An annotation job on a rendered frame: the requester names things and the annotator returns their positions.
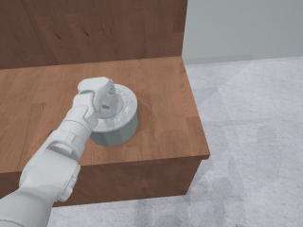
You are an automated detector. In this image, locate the table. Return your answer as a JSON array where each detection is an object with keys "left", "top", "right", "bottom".
[{"left": 0, "top": 0, "right": 210, "bottom": 208}]

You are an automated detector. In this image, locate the pot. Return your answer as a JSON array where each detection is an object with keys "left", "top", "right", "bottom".
[{"left": 89, "top": 113, "right": 138, "bottom": 147}]

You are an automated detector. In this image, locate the lid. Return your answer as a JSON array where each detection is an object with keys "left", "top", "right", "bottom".
[{"left": 92, "top": 84, "right": 137, "bottom": 133}]

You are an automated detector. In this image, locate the robot left hand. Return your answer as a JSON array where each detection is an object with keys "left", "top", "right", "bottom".
[{"left": 78, "top": 77, "right": 116, "bottom": 118}]

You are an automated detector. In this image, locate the left robot upper arm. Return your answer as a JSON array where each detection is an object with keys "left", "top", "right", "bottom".
[{"left": 0, "top": 148, "right": 80, "bottom": 227}]

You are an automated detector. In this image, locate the knob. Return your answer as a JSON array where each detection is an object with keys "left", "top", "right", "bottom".
[{"left": 101, "top": 94, "right": 115, "bottom": 110}]

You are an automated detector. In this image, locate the left robot forearm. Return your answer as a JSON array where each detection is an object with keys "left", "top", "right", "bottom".
[{"left": 19, "top": 88, "right": 103, "bottom": 187}]

